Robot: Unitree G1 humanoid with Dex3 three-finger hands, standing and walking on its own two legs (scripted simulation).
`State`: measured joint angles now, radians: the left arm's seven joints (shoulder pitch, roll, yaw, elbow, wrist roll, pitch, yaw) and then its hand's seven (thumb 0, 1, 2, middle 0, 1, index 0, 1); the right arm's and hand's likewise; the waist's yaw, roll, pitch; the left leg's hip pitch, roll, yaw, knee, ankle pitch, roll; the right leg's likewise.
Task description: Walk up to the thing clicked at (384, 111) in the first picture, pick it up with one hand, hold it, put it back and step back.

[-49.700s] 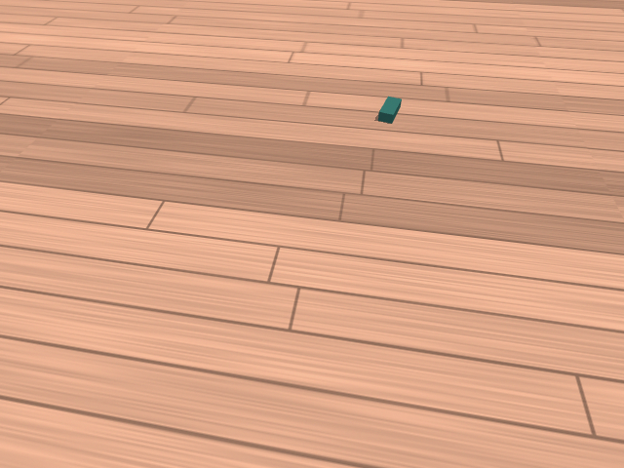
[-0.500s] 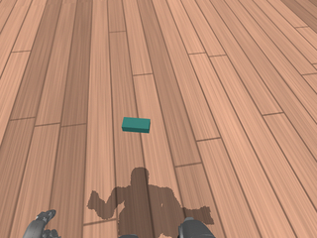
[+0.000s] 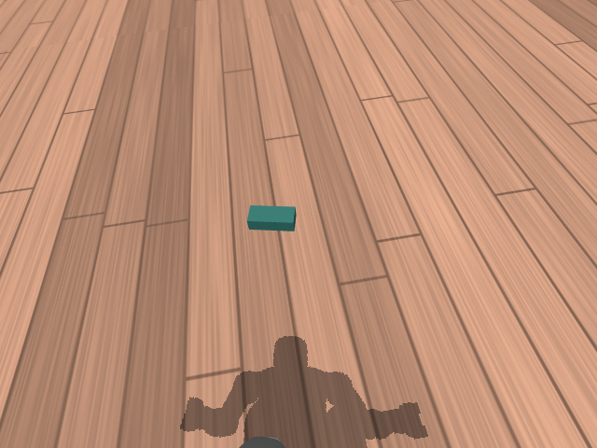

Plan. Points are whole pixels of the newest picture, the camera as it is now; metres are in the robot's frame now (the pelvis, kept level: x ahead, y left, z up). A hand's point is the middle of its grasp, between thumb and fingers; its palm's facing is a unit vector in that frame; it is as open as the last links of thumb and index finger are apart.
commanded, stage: step back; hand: left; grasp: from above
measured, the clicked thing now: (272, 218) +1.05 +0.21 -0.73
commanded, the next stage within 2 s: stand in 0.96 s
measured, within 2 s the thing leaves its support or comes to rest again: neither
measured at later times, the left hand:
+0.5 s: hand out of the picture +0.00 +0.26 -0.14, palm faces +0.06 -0.94 -0.35, open 7.4 cm
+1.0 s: hand out of the picture +0.12 +0.29 -0.14, palm faces +0.02 -0.93 -0.37, open 7.4 cm
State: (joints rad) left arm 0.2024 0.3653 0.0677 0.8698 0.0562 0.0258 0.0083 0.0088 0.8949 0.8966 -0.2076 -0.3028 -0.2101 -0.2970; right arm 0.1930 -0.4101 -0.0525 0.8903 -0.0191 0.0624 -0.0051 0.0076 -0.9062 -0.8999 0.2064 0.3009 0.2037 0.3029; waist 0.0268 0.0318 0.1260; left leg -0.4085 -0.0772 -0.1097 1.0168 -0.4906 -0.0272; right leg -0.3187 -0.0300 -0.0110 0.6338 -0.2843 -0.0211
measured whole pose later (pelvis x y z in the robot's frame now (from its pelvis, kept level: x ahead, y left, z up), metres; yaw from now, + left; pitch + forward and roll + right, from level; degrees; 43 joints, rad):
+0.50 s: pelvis -0.04 +0.01 +0.01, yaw +2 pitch -3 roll +0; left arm 0.24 0.34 0.06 1.01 0.04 -0.02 -0.02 0.01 0.90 0.90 -0.21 -0.30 -0.21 -0.30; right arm 0.20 -0.38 -0.05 1.00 -0.03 -0.01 0.02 0.01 -0.91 -0.90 0.21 0.30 0.20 0.30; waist 0.04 0.02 0.05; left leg -0.29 0.00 -0.04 0.70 -0.45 0.00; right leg -0.25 0.00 -0.02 0.54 -0.26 -0.02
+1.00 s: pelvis +0.01 +0.02 +0.01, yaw +1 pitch -2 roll +0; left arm 0.08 0.37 0.03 1.04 0.01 -0.02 0.00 0.01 0.90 0.90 -0.20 -0.30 -0.21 -0.30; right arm 0.09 -0.34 -0.03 1.05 -0.01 -0.03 0.00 0.01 -0.91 -0.90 0.21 0.30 0.20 0.30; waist 0.01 0.00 0.07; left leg -0.17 -0.01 0.01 0.54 -0.34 0.01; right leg -0.19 -0.01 0.00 0.55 -0.32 0.01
